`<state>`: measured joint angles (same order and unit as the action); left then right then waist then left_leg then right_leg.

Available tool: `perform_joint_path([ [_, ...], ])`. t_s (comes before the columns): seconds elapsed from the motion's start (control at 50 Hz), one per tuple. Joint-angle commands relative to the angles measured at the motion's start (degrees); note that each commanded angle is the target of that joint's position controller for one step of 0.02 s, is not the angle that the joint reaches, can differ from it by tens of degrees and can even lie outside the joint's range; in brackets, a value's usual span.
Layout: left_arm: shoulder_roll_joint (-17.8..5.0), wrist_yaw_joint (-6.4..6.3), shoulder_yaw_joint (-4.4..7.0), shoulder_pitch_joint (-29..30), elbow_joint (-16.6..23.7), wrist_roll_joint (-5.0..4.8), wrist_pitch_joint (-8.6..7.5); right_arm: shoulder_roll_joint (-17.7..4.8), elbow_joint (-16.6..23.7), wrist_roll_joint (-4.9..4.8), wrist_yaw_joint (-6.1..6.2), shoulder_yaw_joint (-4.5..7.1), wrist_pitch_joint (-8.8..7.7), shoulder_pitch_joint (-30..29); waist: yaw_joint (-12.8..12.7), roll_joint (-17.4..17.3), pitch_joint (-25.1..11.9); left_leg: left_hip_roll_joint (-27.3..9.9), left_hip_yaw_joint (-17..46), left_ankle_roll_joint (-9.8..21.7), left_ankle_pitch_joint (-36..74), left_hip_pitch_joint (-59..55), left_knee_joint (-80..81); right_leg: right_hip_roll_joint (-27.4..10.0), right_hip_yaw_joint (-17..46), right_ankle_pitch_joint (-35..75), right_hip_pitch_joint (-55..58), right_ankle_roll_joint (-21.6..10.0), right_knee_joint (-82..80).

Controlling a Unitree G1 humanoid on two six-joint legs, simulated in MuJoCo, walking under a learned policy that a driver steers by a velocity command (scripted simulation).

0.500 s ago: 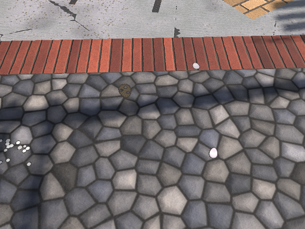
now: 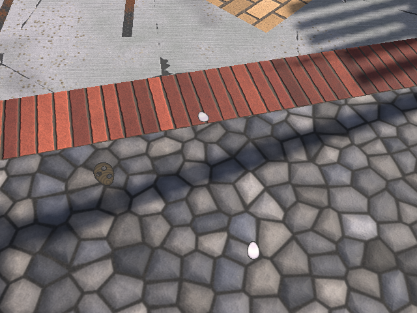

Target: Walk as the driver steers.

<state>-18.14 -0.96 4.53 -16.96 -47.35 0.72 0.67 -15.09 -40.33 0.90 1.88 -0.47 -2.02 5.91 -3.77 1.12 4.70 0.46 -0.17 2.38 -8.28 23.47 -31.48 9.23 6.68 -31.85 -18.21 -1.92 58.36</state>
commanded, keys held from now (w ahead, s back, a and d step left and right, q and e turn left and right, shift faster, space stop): e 0.10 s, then no key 0.16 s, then q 0.42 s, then w+q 0.32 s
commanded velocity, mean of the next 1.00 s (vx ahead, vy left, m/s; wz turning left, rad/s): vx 0.10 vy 0.00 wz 0.12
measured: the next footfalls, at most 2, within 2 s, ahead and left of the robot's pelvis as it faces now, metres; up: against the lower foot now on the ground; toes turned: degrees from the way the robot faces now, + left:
right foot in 0.34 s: +0.03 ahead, -0.11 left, +0.00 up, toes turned -6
left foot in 0.74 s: -0.01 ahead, +0.09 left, +0.00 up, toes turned +6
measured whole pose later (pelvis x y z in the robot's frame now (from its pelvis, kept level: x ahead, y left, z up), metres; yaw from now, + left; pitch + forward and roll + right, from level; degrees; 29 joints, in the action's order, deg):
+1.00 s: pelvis +0.03 +0.03 +0.02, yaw +13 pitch +1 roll -2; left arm -17.6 1.5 3.7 -10.3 -46.2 2.6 0.4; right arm -14.7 -47.2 0.3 -0.6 3.1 -1.0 24.0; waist 1.5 2.2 0.0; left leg 4.9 5.8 5.8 -13.4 2.5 -15.6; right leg -2.9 1.0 -10.0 -33.2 2.0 54.0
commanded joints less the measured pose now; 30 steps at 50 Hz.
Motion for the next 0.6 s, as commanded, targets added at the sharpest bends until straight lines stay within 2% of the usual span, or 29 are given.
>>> perform_joint_path([
  [0.02, -5.4, 0.91, 1.50, -3.0, 2.9, 0.70, 1.60, -5.7, 3.0, 0.10, 0.75, 1.82, 1.04, 4.1, 2.3, -6.8, -9.4, -17.5, 14.8, 9.3, 24.5, -16.8, 11.7, -5.6, -2.0, 2.7, -10.6, 3.0, 11.6],
  [0.04, -4.9, 1.52, 1.35, -2.9, 3.0, 0.62, 2.41, -6.3, 2.9, 0.34, 0.94, 2.06, 1.20, 3.4, 2.1, -9.6, -8.1, -15.3, 11.0, 8.9, 23.2, -13.9, 12.9, -5.8, -3.0, 4.7, -9.5, 3.9, 11.8],
  [0.06, -4.4, 1.84, 1.19, -3.2, 3.1, 0.27, 2.90, -6.7, 2.6, 0.65, 0.78, 2.32, 1.23, 3.5, 2.0, -10.3, -8.0, -14.2, 8.4, 8.9, 23.4, -12.5, 13.2, -5.5, -3.8, 5.9, -8.4, 4.4, 11.6],
  [0.1, -4.0, 2.09, 0.99, -2.1, 4.0, -0.15, 3.29, -7.0, 2.2, 0.87, 0.53, 2.71, 1.05, 4.6, 2.2, -9.4, -9.1, -14.8, 6.4, 9.7, 22.7, -12.8, 13.4, -5.5, -4.3, 6.7, -8.1, 4.7, 9.6],
  [0.16, -2.7, 2.28, 0.22, 0.6, 5.2, 0.38, 3.79, -7.5, 1.1, 0.84, 0.24, 3.20, 1.10, 6.2, 3.0, -9.6, -9.1, -15.7, 6.0, 10.7, 15.4, -12.2, 14.5, -6.3, -4.6, 6.8, -7.1, 4.0, 2.7],
  [0.2, -1.9, 2.45, -0.46, 2.1, 5.8, 0.38, 4.01, -7.9, 0.8, 0.93, -0.15, 3.47, 1.38, 5.8, 3.3, -10.3, -8.8, -15.5, 5.3, 10.4, 8.2, -10.4, 15.0, -6.9, -5.4, 6.7, -4.0, 3.2, -4.1],
  [0.24, -1.5, 2.45, -1.05, 3.3, 6.2, 0.15, 3.97, -8.7, 0.4, 1.06, -0.72, 3.85, 1.81, 5.6, 3.9, -11.7, -8.5, -15.1, 5.1, 10.0, 2.9, -8.7, 15.2, -6.8, -7.0, 6.2, 0.0, 2.2, -11.0],
  [0.28, -1.5, 2.18, -1.49, 3.4, 6.1, 0.13, 3.61, -9.3, -0.5, 0.97, -1.20, 4.09, 2.44, 6.7, 4.2, -11.8, -8.2, -15.2, 6.1, 9.9, 2.1, -7.9, 14.2, -6.4, -8.1, 6.7, 3.6, 1.1, -18.4],
  [0.3, -0.6, 1.97, -1.88, 1.7, 5.2, 0.30, 3.25, -9.1, -0.9, 0.59, -1.42, 3.95, 2.81, 6.5, 3.0, -10.6, -7.9, -14.5, 5.8, 8.8, 3.0, -6.2, 12.7, -6.3, -8.7, 10.7, 7.9, 0.2, -25.7],
  [0.32, -0.2, 1.74, -2.24, -0.6, 4.0, 0.59, 2.69, -8.3, -1.6, 0.11, -1.65, 3.61, 3.07, 7.1, 1.7, -8.9, -7.3, -13.5, 5.4, 6.5, 2.4, -2.4, 11.2, -6.5, -8.3, 17.0, 14.2, -1.0, -35.4],
  [0.34, -1.4, 1.35, -2.51, -0.4, 3.8, 1.19, 1.97, -5.7, -2.4, 0.30, -2.20, 3.01, 2.95, 9.9, 2.5, -3.2, -6.7, -10.8, 3.6, 2.2, -2.9, 1.7, 8.5, -11.8, -1.2, 18.4, 18.5, -1.9, -43.1],
  [0.36, -5.2, 0.78, -2.45, 1.5, 5.2, 1.83, 1.26, 0.2, -1.2, 0.00, -2.96, 1.54, 2.69, 12.8, 4.8, 10.9, -8.2, -4.4, -2.1, -2.1, -16.3, 5.7, 0.3, -28.0, 16.5, 16.3, 19.0, -4.9, -48.6],
  [0.38, -6.5, 0.12, -1.88, 5.1, 5.2, 1.77, 0.83, -3.8, -1.7, -0.38, -2.15, 2.58, 3.70, 9.2, 2.9, 10.8, -2.8, -2.5, 0.8, -2.3, -20.8, -2.9, -4.9, -30.0, 13.2, 17.9, 0.2, -9.5, -48.0],
  [0.4, -4.3, -0.23, -2.46, 9.2, 5.6, 2.03, 0.28, -5.6, -1.7, -0.98, -2.31, 3.34, 4.35, 7.9, 4.6, 8.4, -0.4, -1.4, 2.4, -1.9, -17.6, -4.9, -9.7, -26.0, 8.6, 18.8, -1.6, -9.1, -47.7],
  [0.42, -4.2, -0.69, -2.47, 10.9, 5.5, 1.69, -0.03, -6.3, -2.5, -1.00, -2.41, 4.00, 4.52, 8.7, 5.4, 9.0, 0.5, 0.3, 2.0, -1.6, -16.1, -2.6, -14.3, -23.8, 4.8, 22.8, -0.9, -8.4, -46.8],
  [0.44, -4.5, -1.08, -2.29, 11.0, 5.6, 1.24, -0.08, -7.4, -3.7, -0.64, -2.25, 4.74, 4.49, 10.9, 5.8, 8.8, -0.3, 1.1, 1.8, -1.5, -15.6, -0.5, -18.4, -22.0, 2.1, 29.0, 2.8, -7.8, -45.3],
  [0.46, -4.1, -1.50, -2.26, 9.9, 5.3, 0.49, -0.16, -7.6, -4.6, 0.06, -2.15, 5.18, 4.47, 12.7, 5.6, 8.3, -1.6, 1.4, 1.4, -1.9, -16.5, 1.4, -22.3, -22.1, 0.2, 38.5, 6.4, -8.5, -42.9],
  [0.48, -3.5, -1.60, -2.29, 8.5, 5.2, 0.06, -0.09, -6.9, -5.1, 0.26, -2.03, 5.28, 4.38, 13.6, 5.2, 6.5, -3.4, 1.6, 1.4, -2.5, -17.9, 2.6, -25.2, -22.7, -0.9, 45.9, 9.9, -9.4, -40.9],
  [0.52, -2.9, -1.87, -2.11, 6.7, 4.6, -0.12, 0.10, -5.4, -4.5, 0.03, -1.94, 5.21, 4.53, 12.6, 4.4, 5.0, -4.9, 0.5, 1.0, -3.6, -19.1, 4.7, -25.9, -24.0, -2.0, 49.4, 14.5, -10.5, -39.0],
  [0.56, -2.6, -2.04, -1.79, 6.0, 4.1, 0.26, 0.31, -4.1, -3.7, -0.15, -2.14, 4.87, 5.04, 10.5, 3.2, 6.1, -4.9, -0.2, -0.1, -4.2, -19.2, 4.5, -21.6, -24.1, -2.6, 46.4, 16.2, -10.5, -38.2],
  [0.6, -3.3, -1.88, -1.25, 5.7, 3.7, 0.57, 0.46, -3.4, -2.7, -0.32, -2.51, 4.60, 5.46, 9.1, 2.3, 7.5, -5.2, -0.2, -1.4, -3.9, -19.9, 1.9, -16.9, -24.5, -3.0, 44.5, 15.6, -10.6, -37.4],
])
Velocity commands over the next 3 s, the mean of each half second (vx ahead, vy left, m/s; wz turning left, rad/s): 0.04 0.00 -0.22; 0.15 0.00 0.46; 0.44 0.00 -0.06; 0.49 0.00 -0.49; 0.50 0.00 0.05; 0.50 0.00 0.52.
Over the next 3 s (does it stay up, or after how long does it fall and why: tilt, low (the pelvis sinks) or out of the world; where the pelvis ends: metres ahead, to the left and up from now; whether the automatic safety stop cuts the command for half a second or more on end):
stays up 1.07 0.06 0.00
